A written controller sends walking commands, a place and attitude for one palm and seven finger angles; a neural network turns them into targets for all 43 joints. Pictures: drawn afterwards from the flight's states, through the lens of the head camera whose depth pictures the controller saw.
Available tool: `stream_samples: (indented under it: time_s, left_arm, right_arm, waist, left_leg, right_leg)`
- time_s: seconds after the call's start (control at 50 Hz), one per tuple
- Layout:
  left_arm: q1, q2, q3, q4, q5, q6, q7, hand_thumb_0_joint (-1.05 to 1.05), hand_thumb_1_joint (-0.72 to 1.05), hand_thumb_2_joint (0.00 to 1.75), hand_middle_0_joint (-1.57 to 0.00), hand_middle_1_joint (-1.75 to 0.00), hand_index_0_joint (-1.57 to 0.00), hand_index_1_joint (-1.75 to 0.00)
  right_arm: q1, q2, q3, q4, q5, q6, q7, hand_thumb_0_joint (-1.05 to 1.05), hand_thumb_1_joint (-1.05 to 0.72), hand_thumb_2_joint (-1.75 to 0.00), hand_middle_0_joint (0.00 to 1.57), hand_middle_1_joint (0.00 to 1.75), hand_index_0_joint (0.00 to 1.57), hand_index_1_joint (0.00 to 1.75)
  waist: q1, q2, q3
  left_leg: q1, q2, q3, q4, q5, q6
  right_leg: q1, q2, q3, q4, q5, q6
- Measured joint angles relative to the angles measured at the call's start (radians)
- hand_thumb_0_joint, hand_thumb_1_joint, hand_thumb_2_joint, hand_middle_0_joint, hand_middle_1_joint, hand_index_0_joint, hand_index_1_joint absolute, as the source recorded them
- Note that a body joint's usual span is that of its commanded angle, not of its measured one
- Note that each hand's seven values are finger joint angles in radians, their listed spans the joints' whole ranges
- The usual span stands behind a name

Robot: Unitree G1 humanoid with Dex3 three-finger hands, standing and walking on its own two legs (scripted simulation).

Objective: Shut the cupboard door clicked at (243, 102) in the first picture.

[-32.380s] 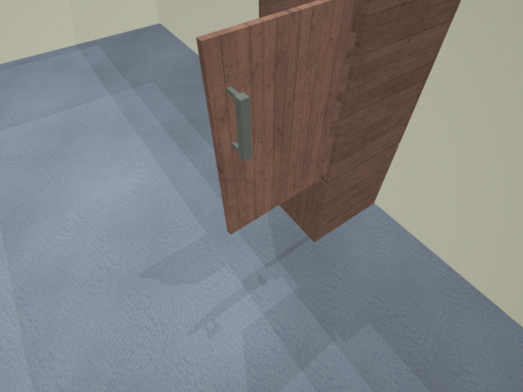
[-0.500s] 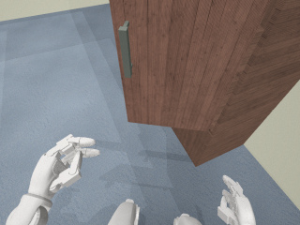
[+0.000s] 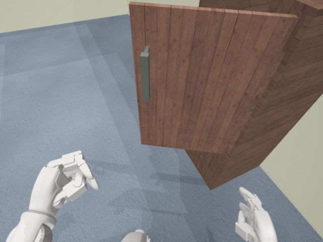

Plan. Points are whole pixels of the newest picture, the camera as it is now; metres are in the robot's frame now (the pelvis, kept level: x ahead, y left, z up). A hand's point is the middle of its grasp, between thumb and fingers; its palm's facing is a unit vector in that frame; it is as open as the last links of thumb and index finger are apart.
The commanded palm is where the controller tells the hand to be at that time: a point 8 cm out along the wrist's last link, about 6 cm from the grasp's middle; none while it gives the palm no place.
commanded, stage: raise the hand and make a fist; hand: left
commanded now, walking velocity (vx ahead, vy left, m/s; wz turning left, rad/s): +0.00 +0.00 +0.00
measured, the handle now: (146, 75) +0.54 +0.10 +0.12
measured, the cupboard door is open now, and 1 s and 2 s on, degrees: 58 58 58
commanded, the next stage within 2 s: bring the fist close to the handle in 0.78 s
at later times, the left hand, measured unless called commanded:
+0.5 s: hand (87, 166) +0.23 +0.17 +0.13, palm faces -0.04 -1.00 -0.03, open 3.1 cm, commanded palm +0.21 +0.22 +0.13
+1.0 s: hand (99, 164) +0.24 +0.15 +0.13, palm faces -0.04 -1.00 -0.04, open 3.1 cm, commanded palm +0.24 +0.19 +0.13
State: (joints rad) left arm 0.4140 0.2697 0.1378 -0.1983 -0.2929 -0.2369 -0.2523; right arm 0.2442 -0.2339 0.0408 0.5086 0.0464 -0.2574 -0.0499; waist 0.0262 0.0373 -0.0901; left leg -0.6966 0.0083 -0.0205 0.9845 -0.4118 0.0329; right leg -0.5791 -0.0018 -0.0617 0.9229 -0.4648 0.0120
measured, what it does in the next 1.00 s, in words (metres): stands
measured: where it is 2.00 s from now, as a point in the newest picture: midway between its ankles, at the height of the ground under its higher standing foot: outside the picture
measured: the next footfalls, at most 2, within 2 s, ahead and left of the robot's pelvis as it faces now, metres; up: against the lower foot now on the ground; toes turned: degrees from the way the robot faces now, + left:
none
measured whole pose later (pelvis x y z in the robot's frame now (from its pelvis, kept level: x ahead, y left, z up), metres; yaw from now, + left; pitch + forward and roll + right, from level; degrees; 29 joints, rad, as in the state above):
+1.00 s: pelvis +0.01 -0.03 +0.02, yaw +1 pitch +2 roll -1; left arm 0.26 0.26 0.15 -0.09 -0.31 -0.16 -0.27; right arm 0.25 -0.26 0.05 0.58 0.06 -0.27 -0.07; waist 0.03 0.06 -0.05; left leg -0.51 0.01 -0.03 0.81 -0.34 0.00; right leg -0.41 0.01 -0.07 0.79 -0.42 -0.02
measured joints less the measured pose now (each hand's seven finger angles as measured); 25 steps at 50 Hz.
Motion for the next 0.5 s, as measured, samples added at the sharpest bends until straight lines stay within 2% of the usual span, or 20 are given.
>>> stream_samples:
  time_s: [0.12, 0.24, 0.5]
  left_arm:
    - [-0.033, 0.007, 0.006, 0.008, -0.003, 0.057, -0.009, 0.01, 0.89, 0.90, -1.18, -1.37, -1.18, -1.37]
    - [-0.061, 0.015, 0.026, 0.018, -0.016, 0.083, -0.025, 0.01, 0.89, 0.90, -1.26, -1.45, -1.26, -1.46]
    - [-0.108, 0.018, 0.057, 0.056, -0.046, 0.118, -0.047, 0.01, 0.89, 0.90, -1.30, -1.50, -1.30, -1.50]
  right_arm:
    - [-0.009, 0.013, 0.031, -0.019, 0.001, 0.012, 0.003, 0.02, -0.90, -0.90, 0.20, 0.30, 0.20, 0.30]
    - [0.004, 0.006, 0.043, -0.003, 0.002, 0.013, 0.005, 0.01, -0.90, -0.90, 0.21, 0.30, 0.20, 0.30]
    - [0.028, -0.029, 0.019, 0.048, 0.011, 0.008, -0.007, 0.02, -0.90, -0.90, 0.20, 0.30, 0.20, 0.30]
  waist:
    - [0.010, 0.005, 0.005]
    - [0.014, 0.010, 0.013]
    - [0.000, 0.014, 0.025]
  left_leg:
    - [0.056, -0.002, -0.002, -0.050, 0.016, -0.002]
    - [0.099, -0.001, -0.007, -0.088, 0.029, -0.009]
    - [0.174, 0.005, -0.001, -0.164, 0.059, -0.025]
  right_leg:
    - [0.056, -0.001, -0.002, -0.050, 0.016, -0.001]
    - [0.100, 0.002, -0.007, -0.088, 0.028, -0.007]
    - [0.160, 0.008, 0.000, -0.141, 0.049, -0.021]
